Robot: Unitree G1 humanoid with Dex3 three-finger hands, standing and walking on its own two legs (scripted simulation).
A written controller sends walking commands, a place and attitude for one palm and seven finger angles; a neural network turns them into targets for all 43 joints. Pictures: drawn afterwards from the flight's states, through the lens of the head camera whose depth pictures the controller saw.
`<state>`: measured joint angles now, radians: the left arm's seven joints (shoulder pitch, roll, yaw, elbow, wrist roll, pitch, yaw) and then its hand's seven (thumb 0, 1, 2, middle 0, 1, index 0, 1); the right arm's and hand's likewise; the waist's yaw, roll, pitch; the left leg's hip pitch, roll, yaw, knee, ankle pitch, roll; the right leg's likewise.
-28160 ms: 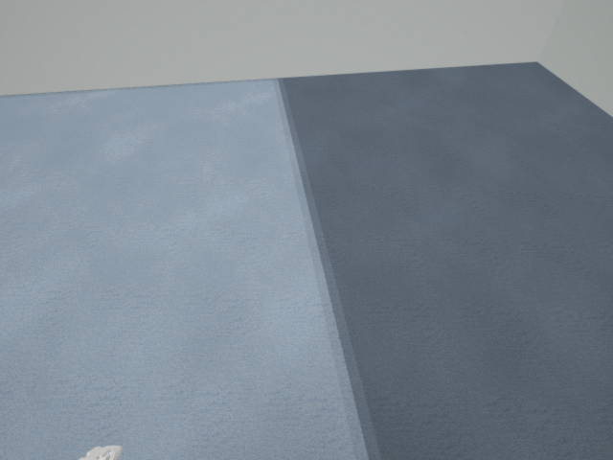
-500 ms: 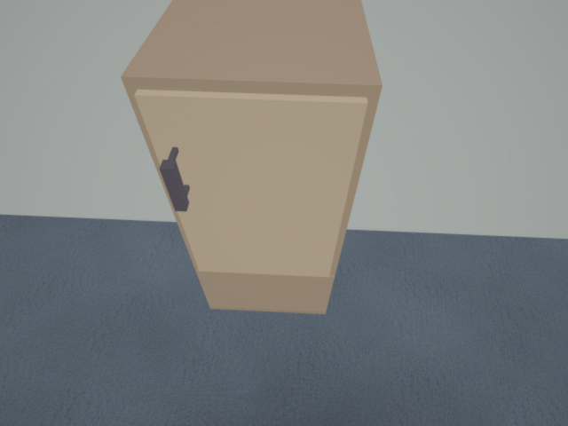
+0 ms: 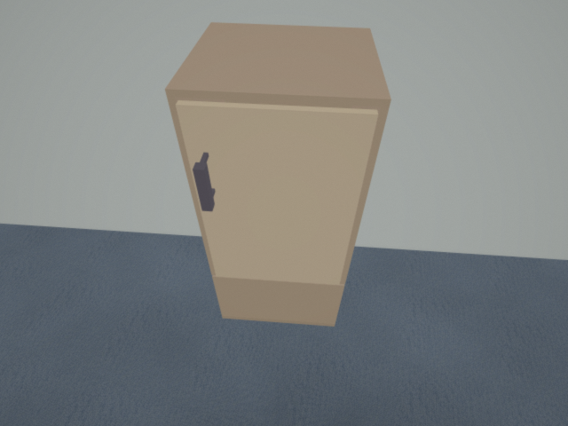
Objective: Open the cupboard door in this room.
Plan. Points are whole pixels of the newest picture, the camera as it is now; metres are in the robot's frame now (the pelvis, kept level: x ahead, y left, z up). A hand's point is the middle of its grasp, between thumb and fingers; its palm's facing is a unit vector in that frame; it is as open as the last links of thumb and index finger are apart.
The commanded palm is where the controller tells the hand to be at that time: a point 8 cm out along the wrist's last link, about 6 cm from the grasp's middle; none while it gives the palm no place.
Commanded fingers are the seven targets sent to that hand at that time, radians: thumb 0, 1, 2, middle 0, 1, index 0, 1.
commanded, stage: come to a stop and stand still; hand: left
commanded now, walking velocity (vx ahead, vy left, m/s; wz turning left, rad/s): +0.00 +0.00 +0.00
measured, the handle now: (206, 181) +0.61 +0.21 -0.02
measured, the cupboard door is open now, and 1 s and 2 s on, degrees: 0 0 0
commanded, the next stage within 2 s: look again from close up in 0.08 s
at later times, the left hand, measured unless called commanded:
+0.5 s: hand out of the picture +0.07 +0.20 -0.17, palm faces -0.03 -0.97 -0.24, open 7.4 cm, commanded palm none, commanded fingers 0.00 0.90 0.90 -0.20 -0.30 -0.20 -0.30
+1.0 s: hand (148, 346) +0.23 +0.22 -0.01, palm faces +0.21 -0.98 -0.05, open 7.7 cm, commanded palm +0.14 +0.26 -0.06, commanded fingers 0.00 0.62 0.78 -0.22 -0.48 -0.22 -0.48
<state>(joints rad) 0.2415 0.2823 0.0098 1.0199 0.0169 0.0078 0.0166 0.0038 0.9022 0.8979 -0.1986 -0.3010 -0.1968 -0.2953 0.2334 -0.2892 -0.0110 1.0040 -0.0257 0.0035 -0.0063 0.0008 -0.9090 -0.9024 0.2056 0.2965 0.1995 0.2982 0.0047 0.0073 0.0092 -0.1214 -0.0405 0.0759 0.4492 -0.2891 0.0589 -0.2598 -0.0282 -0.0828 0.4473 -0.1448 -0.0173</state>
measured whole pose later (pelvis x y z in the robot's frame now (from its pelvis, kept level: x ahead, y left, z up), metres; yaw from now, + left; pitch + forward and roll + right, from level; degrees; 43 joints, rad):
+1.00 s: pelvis +0.02 +0.00 -0.02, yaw +2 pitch +7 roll +1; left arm 0.34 0.20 0.20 0.25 -0.22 -0.36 -0.15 0.01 0.82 0.86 -0.20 -0.36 -0.20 -0.35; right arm 0.27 -0.22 -0.02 0.72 0.00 -0.27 0.00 0.01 -0.91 -0.90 0.21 0.30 0.20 0.30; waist -0.01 -0.02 -0.10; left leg -0.39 -0.06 0.06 0.69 -0.42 0.05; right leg -0.54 -0.04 -0.07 0.73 -0.31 -0.02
